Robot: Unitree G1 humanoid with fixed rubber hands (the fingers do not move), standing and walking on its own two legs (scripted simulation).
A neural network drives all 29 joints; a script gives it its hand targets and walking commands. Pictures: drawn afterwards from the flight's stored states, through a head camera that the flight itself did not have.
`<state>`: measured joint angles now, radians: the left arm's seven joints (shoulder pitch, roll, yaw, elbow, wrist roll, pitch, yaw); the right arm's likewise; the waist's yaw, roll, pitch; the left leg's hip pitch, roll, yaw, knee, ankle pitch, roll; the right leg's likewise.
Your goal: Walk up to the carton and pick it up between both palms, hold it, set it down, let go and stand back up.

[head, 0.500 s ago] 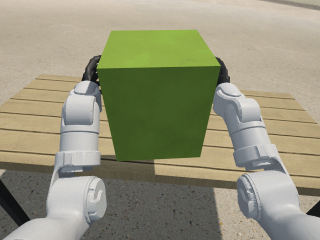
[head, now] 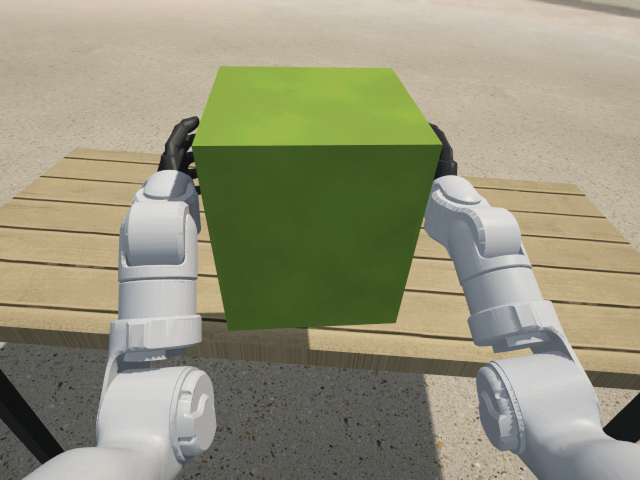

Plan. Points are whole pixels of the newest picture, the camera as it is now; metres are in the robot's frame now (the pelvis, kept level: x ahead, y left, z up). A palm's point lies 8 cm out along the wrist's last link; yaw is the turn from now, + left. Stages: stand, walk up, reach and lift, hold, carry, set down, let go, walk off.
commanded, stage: hold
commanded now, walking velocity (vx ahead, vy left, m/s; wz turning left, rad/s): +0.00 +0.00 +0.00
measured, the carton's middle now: (310, 198) +0.37 +0.00 +0.22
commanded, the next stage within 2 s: none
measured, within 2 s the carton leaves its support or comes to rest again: neither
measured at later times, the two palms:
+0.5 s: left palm (176, 176) +0.36 +0.15 +0.25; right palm (437, 179) +0.36 -0.15 +0.25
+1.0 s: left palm (176, 179) +0.36 +0.15 +0.25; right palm (437, 183) +0.36 -0.15 +0.25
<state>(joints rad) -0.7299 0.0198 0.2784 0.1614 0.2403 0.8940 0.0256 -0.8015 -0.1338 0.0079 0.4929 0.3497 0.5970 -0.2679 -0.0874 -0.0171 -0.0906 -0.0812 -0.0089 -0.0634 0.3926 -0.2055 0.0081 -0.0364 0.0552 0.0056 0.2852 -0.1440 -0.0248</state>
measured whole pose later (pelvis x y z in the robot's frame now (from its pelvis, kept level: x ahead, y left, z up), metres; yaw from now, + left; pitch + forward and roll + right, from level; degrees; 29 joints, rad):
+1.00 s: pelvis +0.00 +0.00 +0.00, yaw +0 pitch -5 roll -1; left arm -0.76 0.02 0.29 0.20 0.24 0.89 0.03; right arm -0.83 -0.13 -0.01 0.52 0.34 0.61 -0.26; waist -0.08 -0.01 -0.10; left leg -0.09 -0.01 -0.06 0.39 -0.20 0.01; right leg -0.05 0.05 0.01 0.28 -0.14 -0.02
